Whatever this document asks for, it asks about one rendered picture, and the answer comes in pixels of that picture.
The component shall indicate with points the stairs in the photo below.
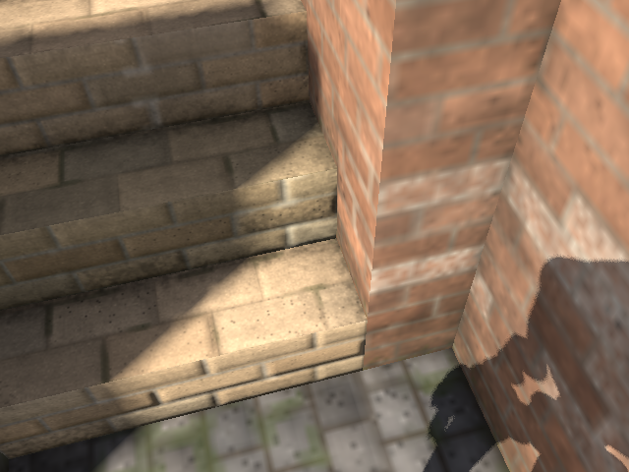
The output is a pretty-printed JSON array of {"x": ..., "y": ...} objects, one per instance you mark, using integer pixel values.
[{"x": 168, "y": 216}]

